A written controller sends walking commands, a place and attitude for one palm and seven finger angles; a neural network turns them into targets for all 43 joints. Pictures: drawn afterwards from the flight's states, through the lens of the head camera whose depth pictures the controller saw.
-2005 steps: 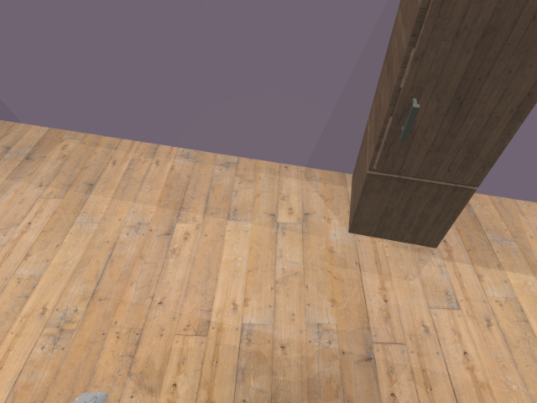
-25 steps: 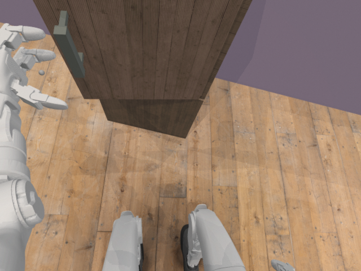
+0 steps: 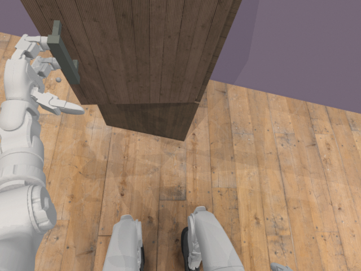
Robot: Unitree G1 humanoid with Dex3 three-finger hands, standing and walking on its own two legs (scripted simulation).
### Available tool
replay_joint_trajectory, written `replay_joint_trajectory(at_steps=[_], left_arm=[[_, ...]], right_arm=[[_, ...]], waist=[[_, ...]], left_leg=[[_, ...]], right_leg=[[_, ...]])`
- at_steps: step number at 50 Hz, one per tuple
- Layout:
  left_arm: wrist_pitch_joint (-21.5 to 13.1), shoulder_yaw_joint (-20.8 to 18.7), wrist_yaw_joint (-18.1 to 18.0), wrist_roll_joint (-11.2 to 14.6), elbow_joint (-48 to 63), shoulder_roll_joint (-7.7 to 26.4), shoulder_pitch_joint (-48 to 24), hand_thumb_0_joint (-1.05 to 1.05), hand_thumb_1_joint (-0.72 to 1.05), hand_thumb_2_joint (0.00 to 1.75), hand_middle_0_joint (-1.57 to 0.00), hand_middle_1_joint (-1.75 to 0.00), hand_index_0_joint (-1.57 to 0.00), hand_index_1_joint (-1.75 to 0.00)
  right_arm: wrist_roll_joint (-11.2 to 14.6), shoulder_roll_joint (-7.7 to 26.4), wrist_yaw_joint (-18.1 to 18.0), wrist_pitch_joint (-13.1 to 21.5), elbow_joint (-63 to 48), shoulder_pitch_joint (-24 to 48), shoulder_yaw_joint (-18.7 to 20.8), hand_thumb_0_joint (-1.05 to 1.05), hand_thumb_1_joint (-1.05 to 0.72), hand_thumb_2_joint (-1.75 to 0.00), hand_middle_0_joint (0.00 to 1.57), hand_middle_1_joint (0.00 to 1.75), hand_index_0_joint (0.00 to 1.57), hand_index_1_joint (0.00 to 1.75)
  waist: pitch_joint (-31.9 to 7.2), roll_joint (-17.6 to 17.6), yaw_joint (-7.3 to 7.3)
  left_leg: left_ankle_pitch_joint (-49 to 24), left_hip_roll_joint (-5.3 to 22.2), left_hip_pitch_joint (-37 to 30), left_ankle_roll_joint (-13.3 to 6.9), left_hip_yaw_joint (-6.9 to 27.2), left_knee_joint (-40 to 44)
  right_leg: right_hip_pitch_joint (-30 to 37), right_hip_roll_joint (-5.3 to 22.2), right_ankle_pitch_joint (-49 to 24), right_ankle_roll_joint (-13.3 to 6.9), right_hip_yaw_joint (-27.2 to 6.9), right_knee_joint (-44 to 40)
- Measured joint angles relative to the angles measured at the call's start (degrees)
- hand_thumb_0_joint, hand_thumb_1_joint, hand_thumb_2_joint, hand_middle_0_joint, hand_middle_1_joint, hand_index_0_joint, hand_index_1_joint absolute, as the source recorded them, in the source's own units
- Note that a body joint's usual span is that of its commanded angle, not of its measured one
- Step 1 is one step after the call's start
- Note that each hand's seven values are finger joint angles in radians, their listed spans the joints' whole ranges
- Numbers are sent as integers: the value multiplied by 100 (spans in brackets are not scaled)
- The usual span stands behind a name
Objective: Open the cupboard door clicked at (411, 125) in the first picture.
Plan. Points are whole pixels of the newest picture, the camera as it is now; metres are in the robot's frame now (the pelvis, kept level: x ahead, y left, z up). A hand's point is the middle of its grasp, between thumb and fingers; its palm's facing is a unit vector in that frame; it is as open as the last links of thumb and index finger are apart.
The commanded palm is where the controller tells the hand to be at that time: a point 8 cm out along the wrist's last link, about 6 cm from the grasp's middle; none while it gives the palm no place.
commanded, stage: slide the fingers in behind the handle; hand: left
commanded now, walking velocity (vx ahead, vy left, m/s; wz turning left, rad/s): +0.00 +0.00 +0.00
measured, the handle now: (66, 54) +0.55 +0.20 +0.05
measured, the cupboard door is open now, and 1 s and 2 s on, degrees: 16 16 16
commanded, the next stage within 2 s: close the thumb around the handle in 1.04 s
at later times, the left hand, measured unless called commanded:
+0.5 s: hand (69, 81) +0.50 +0.20 +0.04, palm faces +0.02 -1.00 -0.02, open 14.0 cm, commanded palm +0.48 +0.22 +0.04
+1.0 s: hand (80, 79) +0.50 +0.18 +0.04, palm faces +0.05 -1.00 -0.03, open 14.2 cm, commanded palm +0.48 +0.21 +0.04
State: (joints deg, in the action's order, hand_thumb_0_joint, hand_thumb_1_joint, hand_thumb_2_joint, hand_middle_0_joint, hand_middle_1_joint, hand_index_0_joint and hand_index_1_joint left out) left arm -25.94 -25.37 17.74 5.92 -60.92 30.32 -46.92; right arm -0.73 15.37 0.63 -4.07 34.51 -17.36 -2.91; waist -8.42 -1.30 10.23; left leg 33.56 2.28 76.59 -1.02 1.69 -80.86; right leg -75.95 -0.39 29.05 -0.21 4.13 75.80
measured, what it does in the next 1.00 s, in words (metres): stands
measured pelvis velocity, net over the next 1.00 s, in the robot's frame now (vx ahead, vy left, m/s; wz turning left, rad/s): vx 0.00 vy -0.01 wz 0.02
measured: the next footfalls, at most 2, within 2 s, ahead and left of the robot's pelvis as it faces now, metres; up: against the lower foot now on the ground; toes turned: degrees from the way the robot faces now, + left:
none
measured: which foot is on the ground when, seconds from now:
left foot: down 0.00-1.00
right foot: down 0.00-1.00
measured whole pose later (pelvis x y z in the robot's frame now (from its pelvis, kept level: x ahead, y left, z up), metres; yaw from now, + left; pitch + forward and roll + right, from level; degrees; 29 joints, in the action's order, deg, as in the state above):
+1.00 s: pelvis +0.00 -0.01 +0.00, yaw +1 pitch +29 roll -3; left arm -30.5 -19.4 8.9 5.1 -63.2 23.5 -47.8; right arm -1.8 14.5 1.9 -4.9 35.8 -17.4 -1.7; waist -8.9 -1.7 9.1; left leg 33.3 1.4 74.9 -0.6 1.6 -79.5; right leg -74.7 0.4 29.8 -0.6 3.9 75.9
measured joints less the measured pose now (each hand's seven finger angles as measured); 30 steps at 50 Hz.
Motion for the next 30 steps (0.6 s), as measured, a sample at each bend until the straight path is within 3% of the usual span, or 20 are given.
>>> replay_joint_trajectory(at_steps=[23,30], left_arm=[[-215,420,-419,32,-70,-369,-58,-2,-50,30,-26,-120,-30,-120],[-273,616,-585,-62,-144,-573,-154,-2,-50,30,-28,-120,-30,-120]], right_arm=[[-38,-34,54,18,82,49,76,0,-91,-90,21,30,21,30],[-73,-47,81,7,82,53,94,0,-91,-90,21,30,21,30]], waist=[[-37,9,-100],[-65,-13,-66]], left_leg=[[-31,-66,-60,17,22,39],[-38,-89,-74,17,28,58]], right_leg=[[64,60,25,-15,17,13],[85,80,29,-13,21,0]])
